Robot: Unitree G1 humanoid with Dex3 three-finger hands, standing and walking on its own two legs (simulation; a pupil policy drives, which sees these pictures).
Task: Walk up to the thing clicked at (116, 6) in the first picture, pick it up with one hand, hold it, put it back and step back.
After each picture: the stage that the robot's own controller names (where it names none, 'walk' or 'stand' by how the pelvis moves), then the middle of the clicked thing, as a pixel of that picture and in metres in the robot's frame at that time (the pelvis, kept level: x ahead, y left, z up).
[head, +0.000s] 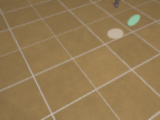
stand; (116, 3) +2.29 -0.56 -0.72
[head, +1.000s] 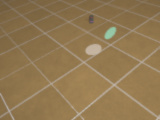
walk; (91, 19) +2.20 -0.04 -0.68
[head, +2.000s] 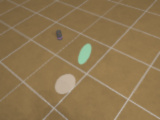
walk; (59, 35) +1.53 +0.35 -0.70
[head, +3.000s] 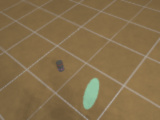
walk; (60, 66) +1.03 +0.30 -0.72
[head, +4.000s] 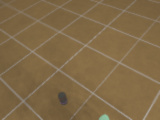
walk; (62, 98) +0.67 +0.25 -0.71
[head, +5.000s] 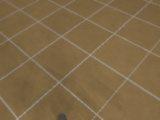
walk; out of the picture +0.44 +0.20 -0.71
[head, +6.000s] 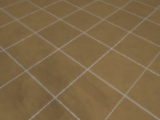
stand; out of the picture +0.37 +0.17 -0.72
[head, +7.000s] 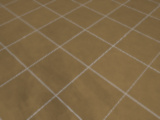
stand; out of the picture +0.36 +0.18 -0.72
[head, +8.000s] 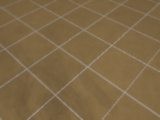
stand; out of the picture +0.38 +0.19 -0.73
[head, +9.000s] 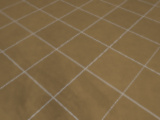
stand; out of the picture +0.37 +0.20 -0.73
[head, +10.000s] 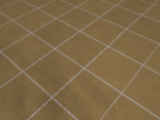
stand; out of the picture +0.36 +0.20 -0.73
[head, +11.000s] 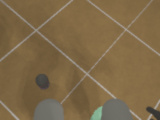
go down; (42, 82) +0.42 +0.19 -0.45
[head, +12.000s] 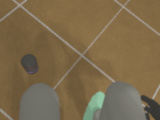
go down; (30, 64) +0.45 +0.21 -0.32
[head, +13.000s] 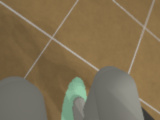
close in; out of the picture +0.43 +0.24 -0.24
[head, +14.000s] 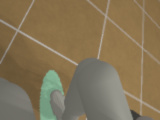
close; out of the picture +0.43 +0.26 -0.23
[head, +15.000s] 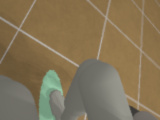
lift; out of the picture +0.42 +0.26 -0.23
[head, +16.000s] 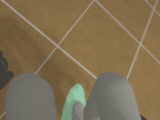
lift; out of the picture +0.35 +0.25 -0.16
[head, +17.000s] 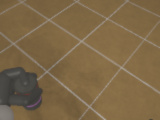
lift; (29, 93) +0.32 +0.18 +0.00
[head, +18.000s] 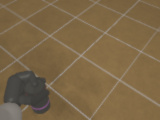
hold; (38, 96) +0.32 +0.16 -0.02
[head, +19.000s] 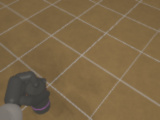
hold; (38, 97) +0.32 +0.16 -0.02
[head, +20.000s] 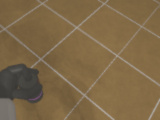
crouch; (31, 88) +0.35 +0.18 -0.07
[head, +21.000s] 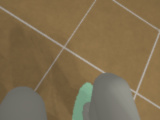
lower; out of the picture +0.49 +0.25 -0.10
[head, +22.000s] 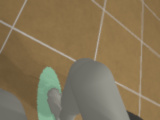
lower; out of the picture +0.44 +0.27 -0.23
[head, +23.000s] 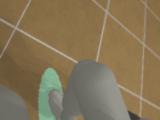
lower; out of the picture +0.44 +0.27 -0.23
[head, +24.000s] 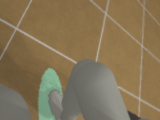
lower; out of the picture +0.44 +0.27 -0.24
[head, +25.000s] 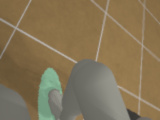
lower; out of the picture +0.44 +0.27 -0.24
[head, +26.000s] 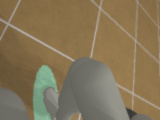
open; out of the picture +0.43 +0.25 -0.23
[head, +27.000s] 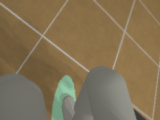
stand; out of the picture +0.43 +0.24 -0.25
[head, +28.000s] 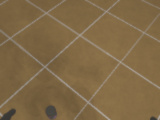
stand; (51, 112) +0.39 +0.18 -0.59
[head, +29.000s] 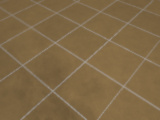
stand; out of the picture +0.38 +0.18 -0.66
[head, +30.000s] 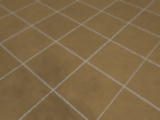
stand; out of the picture +0.38 +0.17 -0.66
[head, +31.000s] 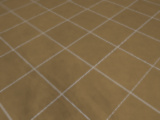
stand; out of the picture +0.40 +0.16 -0.72
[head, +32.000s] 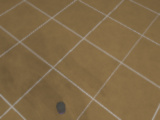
walk; (61, 108) +0.43 +0.12 -0.70
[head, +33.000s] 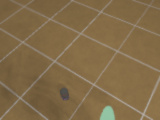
walk; (64, 94) +0.59 +0.17 -0.70
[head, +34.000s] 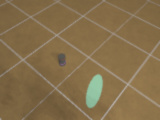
walk; (62, 60) +0.93 +0.17 -0.69
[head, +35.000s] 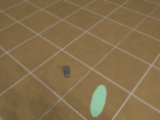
stand; (67, 71) +0.98 +0.16 -0.71
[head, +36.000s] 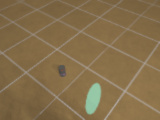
stand; (62, 71) +1.01 +0.20 -0.72
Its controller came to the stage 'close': yes
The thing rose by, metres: 0.71
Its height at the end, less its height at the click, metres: +0.00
